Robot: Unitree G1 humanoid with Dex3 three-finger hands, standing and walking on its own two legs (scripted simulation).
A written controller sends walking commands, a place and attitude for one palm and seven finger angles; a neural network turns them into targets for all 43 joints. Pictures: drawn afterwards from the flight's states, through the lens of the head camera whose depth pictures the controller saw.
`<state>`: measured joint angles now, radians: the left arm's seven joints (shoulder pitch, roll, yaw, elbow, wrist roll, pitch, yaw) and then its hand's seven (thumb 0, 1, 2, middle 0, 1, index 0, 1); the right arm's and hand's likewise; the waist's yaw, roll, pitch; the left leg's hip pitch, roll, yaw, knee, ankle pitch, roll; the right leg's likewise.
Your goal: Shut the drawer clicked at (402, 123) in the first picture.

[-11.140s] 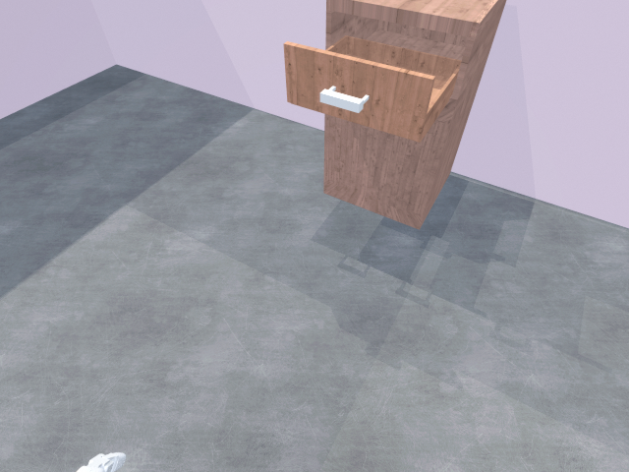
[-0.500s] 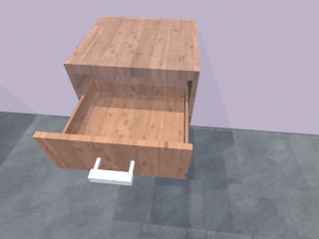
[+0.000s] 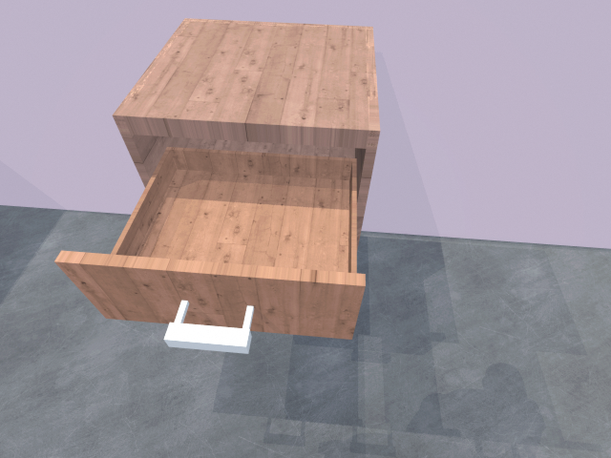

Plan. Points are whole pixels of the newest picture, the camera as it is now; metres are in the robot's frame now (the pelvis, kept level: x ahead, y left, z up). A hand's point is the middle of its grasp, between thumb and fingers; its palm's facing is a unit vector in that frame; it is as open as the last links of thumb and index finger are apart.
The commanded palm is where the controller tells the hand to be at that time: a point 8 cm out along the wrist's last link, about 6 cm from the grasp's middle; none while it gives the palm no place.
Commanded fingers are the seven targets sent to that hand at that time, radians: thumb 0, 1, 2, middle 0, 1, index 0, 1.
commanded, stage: come to a stop and stand still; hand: left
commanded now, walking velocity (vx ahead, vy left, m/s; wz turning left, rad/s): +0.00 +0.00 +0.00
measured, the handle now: (212, 323) +0.31 +0.16 -0.05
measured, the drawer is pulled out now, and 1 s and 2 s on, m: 0.29 0.29 0.29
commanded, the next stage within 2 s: look again from close up in 0.10 s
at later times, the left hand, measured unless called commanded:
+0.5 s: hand out of the picture -0.01 +0.16 -0.17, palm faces +0.02 -0.98 -0.21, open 7.3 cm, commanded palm none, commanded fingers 0.00 0.90 0.90 -0.20 -0.30 -0.20 -0.30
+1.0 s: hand (180, 452) +0.14 +0.16 -0.03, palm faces +0.21 -0.97 -0.11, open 7.0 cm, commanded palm +0.07 +0.20 -0.05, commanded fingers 0.00 0.90 0.90 -0.42 -0.54 -0.42 -0.54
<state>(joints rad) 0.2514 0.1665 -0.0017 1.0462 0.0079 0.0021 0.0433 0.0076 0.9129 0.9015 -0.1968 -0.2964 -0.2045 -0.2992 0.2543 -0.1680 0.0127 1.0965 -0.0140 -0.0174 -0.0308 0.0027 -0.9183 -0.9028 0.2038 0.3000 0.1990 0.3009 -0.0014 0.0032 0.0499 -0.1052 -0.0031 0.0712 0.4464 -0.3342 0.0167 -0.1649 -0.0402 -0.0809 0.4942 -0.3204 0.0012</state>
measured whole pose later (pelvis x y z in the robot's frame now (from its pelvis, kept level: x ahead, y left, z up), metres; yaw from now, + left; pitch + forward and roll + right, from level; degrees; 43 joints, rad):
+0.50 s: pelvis -0.01 -0.02 +0.00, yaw +0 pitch -1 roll +1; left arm 0.29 0.16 -0.01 1.07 0.01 -0.01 0.04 0.01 0.91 0.90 -0.20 -0.30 -0.20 -0.30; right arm 0.26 -0.15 0.01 1.13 -0.01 -0.02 -0.03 0.00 -0.92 -0.90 0.20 0.30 0.20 0.30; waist 0.01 0.00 0.04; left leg -0.10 0.02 0.06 0.41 -0.29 -0.01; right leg -0.16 -0.02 -0.09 0.46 -0.28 -0.03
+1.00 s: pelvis -0.05 -0.02 -0.01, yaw +2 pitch +3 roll +0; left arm 0.43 0.16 0.03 0.19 -0.17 -0.20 0.05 0.03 0.95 0.90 -0.25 -0.36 -0.26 -0.37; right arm 0.29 -0.26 -0.02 0.83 0.02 -0.29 -0.06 0.02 -0.93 -0.90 0.21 0.30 0.20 0.30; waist -0.04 0.04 -0.04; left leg -0.34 0.01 0.03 0.62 -0.33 0.00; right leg -0.37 -0.04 -0.12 0.64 -0.32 -0.03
